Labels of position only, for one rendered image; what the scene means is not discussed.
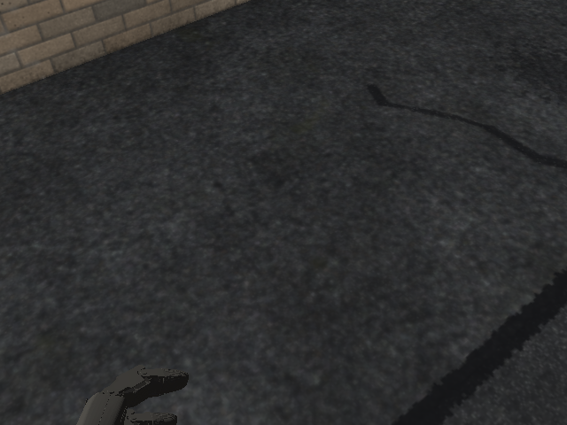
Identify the robot left hand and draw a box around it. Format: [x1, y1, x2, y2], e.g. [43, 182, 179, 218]
[76, 365, 189, 425]

